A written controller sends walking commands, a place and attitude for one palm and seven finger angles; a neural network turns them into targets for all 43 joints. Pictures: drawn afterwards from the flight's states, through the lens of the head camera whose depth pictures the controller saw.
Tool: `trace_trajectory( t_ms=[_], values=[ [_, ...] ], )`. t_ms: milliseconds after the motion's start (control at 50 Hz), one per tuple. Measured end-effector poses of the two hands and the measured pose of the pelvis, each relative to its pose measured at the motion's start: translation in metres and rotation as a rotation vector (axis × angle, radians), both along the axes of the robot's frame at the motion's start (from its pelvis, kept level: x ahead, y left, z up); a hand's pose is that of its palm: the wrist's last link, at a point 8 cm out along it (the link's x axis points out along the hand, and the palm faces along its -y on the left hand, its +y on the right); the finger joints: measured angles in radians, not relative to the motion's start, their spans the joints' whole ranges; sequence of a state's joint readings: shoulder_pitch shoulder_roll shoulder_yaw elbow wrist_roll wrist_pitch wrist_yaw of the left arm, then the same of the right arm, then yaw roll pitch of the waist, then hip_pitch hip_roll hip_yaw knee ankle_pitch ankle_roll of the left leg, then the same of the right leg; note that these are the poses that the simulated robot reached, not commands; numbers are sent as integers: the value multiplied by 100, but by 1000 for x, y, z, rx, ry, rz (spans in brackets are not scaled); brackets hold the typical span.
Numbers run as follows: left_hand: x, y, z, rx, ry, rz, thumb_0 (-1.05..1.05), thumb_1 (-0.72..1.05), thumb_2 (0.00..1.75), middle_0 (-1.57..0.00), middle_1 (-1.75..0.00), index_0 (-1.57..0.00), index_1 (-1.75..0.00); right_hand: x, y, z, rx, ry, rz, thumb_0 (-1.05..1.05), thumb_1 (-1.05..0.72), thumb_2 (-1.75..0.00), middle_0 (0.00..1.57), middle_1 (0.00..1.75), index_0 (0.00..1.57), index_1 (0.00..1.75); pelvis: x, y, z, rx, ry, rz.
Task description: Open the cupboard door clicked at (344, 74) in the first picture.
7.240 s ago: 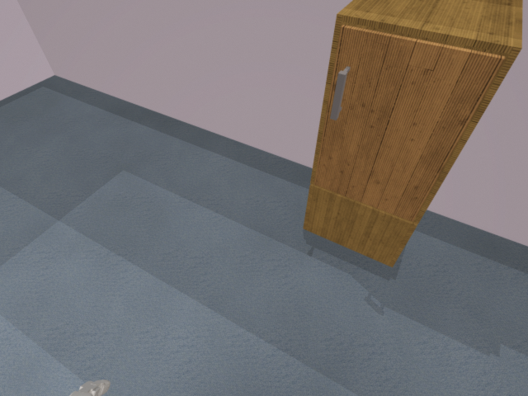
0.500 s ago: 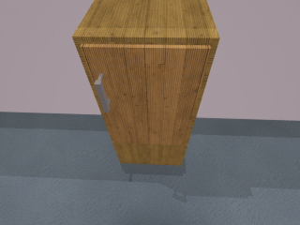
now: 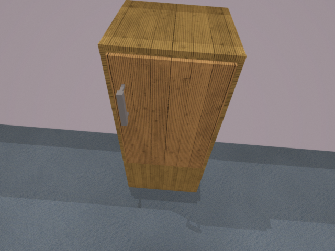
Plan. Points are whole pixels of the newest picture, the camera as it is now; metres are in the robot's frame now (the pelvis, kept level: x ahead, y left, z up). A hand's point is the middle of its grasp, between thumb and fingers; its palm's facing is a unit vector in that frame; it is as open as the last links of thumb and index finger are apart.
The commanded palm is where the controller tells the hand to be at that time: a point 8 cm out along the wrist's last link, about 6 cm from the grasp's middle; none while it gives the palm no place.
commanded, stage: come to a stop and stand still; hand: left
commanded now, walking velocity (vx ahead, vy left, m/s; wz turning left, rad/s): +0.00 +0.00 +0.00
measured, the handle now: (123, 105) +0.56 +0.19 -0.01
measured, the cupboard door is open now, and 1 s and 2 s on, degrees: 0 0 0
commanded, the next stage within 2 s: look again from close up in 0.18 s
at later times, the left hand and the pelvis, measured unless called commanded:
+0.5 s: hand out of the picture +0.00 +0.17 -0.17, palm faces +0.00 -0.98 -0.21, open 7.4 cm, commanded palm none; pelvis +0.00 +0.00 +0.00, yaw +0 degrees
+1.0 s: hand out of the picture +0.13 +0.18 -0.11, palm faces +0.19 -0.96 -0.20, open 7.4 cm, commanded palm +0.12 +0.23 -0.06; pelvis +0.02 -0.01 +0.00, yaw -1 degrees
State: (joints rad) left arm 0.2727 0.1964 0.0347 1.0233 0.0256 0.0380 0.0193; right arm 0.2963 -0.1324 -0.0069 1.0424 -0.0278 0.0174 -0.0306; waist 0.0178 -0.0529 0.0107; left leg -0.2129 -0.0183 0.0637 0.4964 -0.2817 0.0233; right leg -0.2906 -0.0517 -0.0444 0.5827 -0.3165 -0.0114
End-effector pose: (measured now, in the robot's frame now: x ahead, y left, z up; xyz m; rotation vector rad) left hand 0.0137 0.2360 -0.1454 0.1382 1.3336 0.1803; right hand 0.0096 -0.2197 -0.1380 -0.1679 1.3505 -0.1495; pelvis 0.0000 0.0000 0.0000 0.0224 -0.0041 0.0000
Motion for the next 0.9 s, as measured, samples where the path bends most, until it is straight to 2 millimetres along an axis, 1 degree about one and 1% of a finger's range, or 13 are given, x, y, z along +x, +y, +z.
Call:
trace_trajectory(
  t_ms=[80,180,280,360,460,600,740,900],
  values=[
    [-12,-9,4,-15,24,-1,1,91,90,-20,-30,-19,-29,-7,4,-4,18,19,-4,2,-93,-90,20,30,20,30,-2,2,2,-11,-7,-3],
    [-25,-20,5,-32,62,-7,1,91,90,-20,-30,-20,-29,-12,5,-5,30,21,-18,2,-94,-90,21,30,20,30,-2,1,4,-14,-8,-8],
    [-30,-29,4,-48,83,-10,1,91,90,-20,-30,-20,-29,-18,5,-3,35,33,-23,2,-93,-90,20,30,20,30,-2,-1,6,-15,-7,-10],
    [-32,-29,2,-35,79,-30,1,91,90,-20,-30,-20,-30,-17,4,-7,40,22,-25,1,-92,-90,20,30,20,30,-3,0,2,-27,-2,-8],
    [-24,-20,8,-7,63,-38,1,91,90,-20,-30,-20,-30,-12,8,-14,59,-10,-25,1,-92,-90,20,30,20,30,1,3,0,-24,-7,-6],
    [-1,-11,16,31,18,-50,1,91,90,-20,-30,-20,-29,-10,10,-16,79,-7,-24,2,-93,-90,20,30,20,30,8,2,2,-12,-14,-13],
    [18,-12,18,40,-3,-64,1,92,90,-20,-30,-20,-29,-8,6,-15,78,13,-25,1,-92,-90,20,30,20,30,12,-4,4,-7,-13,-18],
    [25,-18,16,32,5,-66,1,92,90,-20,-30,-20,-30,-3,-6,-12,57,28,-28,1,-91,-90,20,30,20,30,17,-10,5,-7,-11,-21]
  ],
)
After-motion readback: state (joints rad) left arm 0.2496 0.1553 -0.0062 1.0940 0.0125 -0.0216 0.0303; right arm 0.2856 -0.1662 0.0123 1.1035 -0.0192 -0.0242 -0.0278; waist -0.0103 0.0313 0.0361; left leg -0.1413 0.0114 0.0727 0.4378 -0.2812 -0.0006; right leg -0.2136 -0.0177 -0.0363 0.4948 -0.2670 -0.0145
